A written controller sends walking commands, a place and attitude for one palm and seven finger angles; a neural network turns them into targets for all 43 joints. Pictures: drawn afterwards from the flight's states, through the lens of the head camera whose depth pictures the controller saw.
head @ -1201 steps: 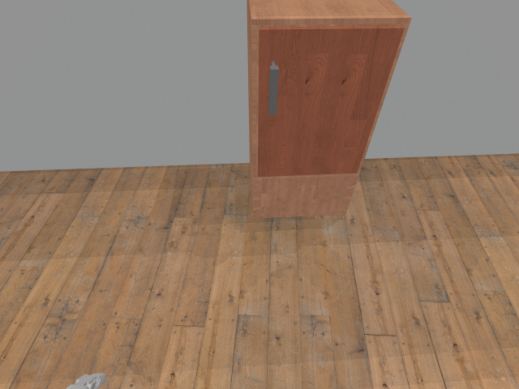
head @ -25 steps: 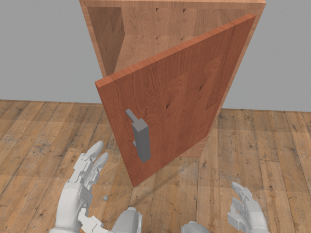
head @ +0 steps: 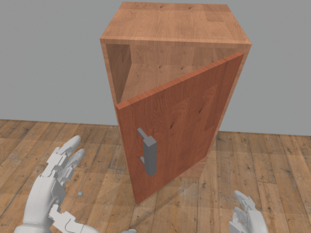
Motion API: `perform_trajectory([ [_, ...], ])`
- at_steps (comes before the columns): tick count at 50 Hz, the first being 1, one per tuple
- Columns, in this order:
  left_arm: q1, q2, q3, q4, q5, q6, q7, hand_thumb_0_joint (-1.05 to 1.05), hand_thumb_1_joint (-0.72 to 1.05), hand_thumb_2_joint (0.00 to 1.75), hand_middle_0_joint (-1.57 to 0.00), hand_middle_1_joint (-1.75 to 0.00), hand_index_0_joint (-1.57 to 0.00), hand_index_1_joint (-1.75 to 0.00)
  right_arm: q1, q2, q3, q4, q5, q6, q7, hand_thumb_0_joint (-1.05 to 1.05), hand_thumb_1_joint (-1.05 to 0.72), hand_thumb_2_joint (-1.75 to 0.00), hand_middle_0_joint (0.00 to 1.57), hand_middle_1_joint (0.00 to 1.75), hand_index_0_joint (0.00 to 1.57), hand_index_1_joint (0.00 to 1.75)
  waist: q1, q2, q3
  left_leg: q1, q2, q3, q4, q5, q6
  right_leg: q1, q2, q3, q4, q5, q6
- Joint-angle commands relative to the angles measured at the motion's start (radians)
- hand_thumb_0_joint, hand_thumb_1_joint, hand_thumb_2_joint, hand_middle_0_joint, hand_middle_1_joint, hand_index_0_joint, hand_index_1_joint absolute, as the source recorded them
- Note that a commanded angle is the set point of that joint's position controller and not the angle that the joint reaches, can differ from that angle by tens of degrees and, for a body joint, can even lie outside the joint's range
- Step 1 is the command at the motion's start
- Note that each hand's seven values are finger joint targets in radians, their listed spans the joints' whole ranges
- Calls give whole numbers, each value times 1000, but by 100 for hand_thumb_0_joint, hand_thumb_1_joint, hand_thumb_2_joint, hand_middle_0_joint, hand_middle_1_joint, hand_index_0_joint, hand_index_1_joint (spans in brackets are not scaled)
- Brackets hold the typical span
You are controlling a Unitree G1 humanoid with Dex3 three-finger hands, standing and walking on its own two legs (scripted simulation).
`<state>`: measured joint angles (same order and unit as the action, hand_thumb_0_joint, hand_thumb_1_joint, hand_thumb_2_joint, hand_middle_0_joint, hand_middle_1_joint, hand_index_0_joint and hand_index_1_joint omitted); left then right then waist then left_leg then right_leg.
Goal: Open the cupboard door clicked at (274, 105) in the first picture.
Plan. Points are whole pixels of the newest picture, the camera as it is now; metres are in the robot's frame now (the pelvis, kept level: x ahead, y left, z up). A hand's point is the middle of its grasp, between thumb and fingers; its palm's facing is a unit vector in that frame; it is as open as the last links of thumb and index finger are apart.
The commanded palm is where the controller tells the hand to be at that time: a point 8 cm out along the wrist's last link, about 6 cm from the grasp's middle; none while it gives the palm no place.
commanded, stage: draw the hand back to the body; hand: left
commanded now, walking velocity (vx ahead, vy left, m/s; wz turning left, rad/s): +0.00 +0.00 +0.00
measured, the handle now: (145, 152) +0.33 +0.06 +0.03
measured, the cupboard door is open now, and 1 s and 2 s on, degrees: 39 39 39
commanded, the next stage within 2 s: step back with the hand held close in 1.04 s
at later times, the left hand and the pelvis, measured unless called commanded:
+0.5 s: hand (32, 150) +0.22 +0.25 +0.19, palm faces +0.36 -0.85 -0.39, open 11.0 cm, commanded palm +0.17 +0.29 +0.21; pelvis +0.03 +0.01 +0.05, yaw -1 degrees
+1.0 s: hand (29, 140) +0.22 +0.24 +0.21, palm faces +0.42 -0.82 -0.40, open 7.5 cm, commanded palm +0.18 +0.29 +0.23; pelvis +0.04 -0.01 +0.06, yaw -1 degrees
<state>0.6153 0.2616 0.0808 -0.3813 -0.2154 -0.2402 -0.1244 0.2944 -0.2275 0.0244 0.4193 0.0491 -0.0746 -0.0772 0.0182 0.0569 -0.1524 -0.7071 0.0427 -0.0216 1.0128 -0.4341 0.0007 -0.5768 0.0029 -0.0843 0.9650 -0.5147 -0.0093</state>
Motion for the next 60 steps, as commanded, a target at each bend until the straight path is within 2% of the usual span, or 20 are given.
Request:
perform_trajectory([
  [1, 15, 114, 60, -259, 110, 75, 168, 0, -22, 42, -16, -30, -16, -30, -116, -76, -28, -176, -13, -36, -43, 0, -90, -90, 20, 30, 20, 30, 11, -23, 20, 223, -30, -1, -254, 68, 26, -17, -6, 66, -315, 105, -13],
  [2, 18, 97, 45, -261, 129, 94, 187, 0, -18, 43, -16, -30, -16, -30, -116, -77, -23, -166, -14, -32, -43, 0, -90, -90, 20, 30, 20, 30, 11, 17, 39, 241, -28, 1, -265, 78, 27, -4, -5, 56, -319, 117, -13],
  [5, -4, 129, 66, -268, 157, 129, 231, 0, -8, 48, -16, -30, -16, -30, -129, -87, -17, -150, -20, -31, -48, 0, -90, -90, 20, 30, 20, 30, 11, -35, 40, 295, -20, -8, -317, 105, 31, 49, -3, 42, -346, 151, -9],
  [9, -73, 193, 128, -296, 173, 139, 269, 0, 6, 54, -17, -30, -17, -30, -148, -95, -6, -126, -28, -50, -57, 0, -90, -90, 20, 30, 20, 30, 23, -14, 36, 364, -22, -16, -384, 121, 29, 129, -5, 37, -390, 174, -12],
  [11, -86, 198, 146, -297, 175, 143, 280, 0, 13, 57, -17, -30, -17, -30, -147, -91, -1, -108, -30, -61, -57, 0, -90, -90, 20, 30, 20, 30, 22, -11, 38, 398, -22, -14, -410, 148, 29, 162, -7, 35, -406, 207, -12],
  [14, -91, 207, 175, -309, 179, 147, 284, 0, 23, 62, -18, -30, -18, -30, -154, -96, 1, -84, -31, -75, -53, 0, -90, -90, 20, 30, 20, 30, 32, 28, 26, 459, -17, -21, -451, 238, 22, 227, -6, 31, -427, 281, -15],
  [20, -107, 198, 215, -257, 167, 158, 275, 0, 44, 70, -18, -30, -18, -30, -180, -100, -3, -40, -37, -82, -39, 0, -90, -90, 20, 30, 20, 30, 34, -20, 91, 517, -9, -14, -525, 323, 17, 304, 0, 26, -490, 355, -8],
  [24, -150, 249, 291, -271, 165, 148, 276, 0, 58, 76, -19, -30, -19, -30, -191, -104, -9, -17, -43, -83, -34, 0, -90, -90, 20, 30, 20, 30, 47, -3, 65, 568, -9, -6, -558, 383, 14, 368, 1, 31, -525, 407, -12],
  [31, -218, 293, 374, -306, 154, 141, 273, 0, 83, 87, -20, -30, -20, -30, -201, -103, -16, 11, -48, -81, -20, 0, -90, -90, 20, 30, 20, 30, 52, 63, 47, 636, -8, 11, -585, 522, 9, 432, 0, 39, -564, 508, -12],
  [33, -239, 299, 397, -285, 150, 138, 273, 0, 90, 90, -20, -30, -20, -30, -205, -104, -20, 19, -48, -77, -18, 0, -90, -90, 20, 30, 20, 30, 50, 39, 66, 638, -10, 16, -596, 503, 9, 437, 4, 37, -579, 507, -10],
  [36, -190, 220, 331, -204, 144, 150, 253, 0, 90, 90, -20, -30, -20, -30, -207, -108, -28, 23, -48, -62, -7, 0, -90, -90, 20, 30, 20, 30, 43, -13, 108, 641, -6, 25, -607, 510, 14, 431, 4, 35, -597, 520, -3],
  [38, -182, 219, 329, -187, 142, 150, 246, 0, 90, 90, -20, -30, -20, -30, -214, -113, -37, 22, -48, -52, -6, 0, -90, -90, 20, 30, 20, 30, 45, -55, 101, 646, -11, 37, -610, 485, 22, 440, 5, 37, -609, 528, 1],
  [42, -220, 269, 361, -231, 145, 137, 247, 0, 90, 90, -20, -30, -20, -30, -229, -111, -40, 18, -52, -47, -10, 0, -90, -90, 20, 30, 20, 30, 54, -38, 64, 664, -22, 44, -613, 463, 27, 465, 2, 48, -623, 538, 1],
  [44, -241, 315, 389, -273, 149, 127, 252, 0, 90, 90, -20, -30, -20, -30, -239, -109, -39, 24, -52, -55, -16, 0, -90, -90, 20, 30, 20, 30, 60, 5, 44, 679, -29, 50, -607, 464, 28, 478, -1, 55, -635, 551, -2],
  [47, -242, 308, 387, -293, 150, 117, 258, 0, 90, 90, -20, -30, -20, -30, -240, -97, -33, 31, -52, -70, -21, 0, -90, -90, 20, 30, 20, 30, 56, 50, 61, 685, -34, 49, -608, 457, 23, 469, -3, 53, -641, 542, -2],
  [54, -216, 254, 356, -172, 140, 123, 245, 0, 90, 90, -20, -30, -20, -30, -245, -100, -43, 50, -49, -70, -23, 0, -90, -90, 20, 30, 20, 30, 50, -31, 159, 677, -27, 59, -624, 416, 26, 429, 4, 56, -685, 508, 7],
  [57, -229, 252, 354, -159, 136, 114, 239, 0, 90, 90, -20, -30, -20, -30, -249, -100, -45, 48, -49, -65, -22, 0, -90, -90, 20, 30, 20, 30, 50, -53, 164, 677, -28, 60, -631, 388, 31, 425, 1, 63, -693, 472, 12],
  [58, -317, 280, 356, -237, 138, 102, 240, 0, 90, 90, -20, -30, -20, -30, -258, -103, -45, 42, -48, -69, -24, 0, -90, -90, 20, 30, 20, 30, 48, -43, 133, 691, -31, 57, -630, 384, 33, 431, -2, 69, -698, 466, 13],
  [59, -491, 452, 511, -283, 163, 44, 257, 0, 90, 90, -20, -30, -20, -30, -229, -108, -32, 15, -41, -51, -21, 0, -90, -90, 20, 30, 20, 30, 0, 18, 239, 629, -23, 45, -599, 304, 35, 332, -48, 120, -756, 480, 16],
  [60, -316, 335, 429, -185, 154, 45, 244, 0, 90, 90, -20, -30, -20, -30, -242, -108, -46, 41, -50, -37, -21, 0, -90, -90, 20, 30, 20, 30, -1, -86, 202, 614, -21, 29, -561, 326, 38, 331, -67, 109, -747, 501, 21],
])
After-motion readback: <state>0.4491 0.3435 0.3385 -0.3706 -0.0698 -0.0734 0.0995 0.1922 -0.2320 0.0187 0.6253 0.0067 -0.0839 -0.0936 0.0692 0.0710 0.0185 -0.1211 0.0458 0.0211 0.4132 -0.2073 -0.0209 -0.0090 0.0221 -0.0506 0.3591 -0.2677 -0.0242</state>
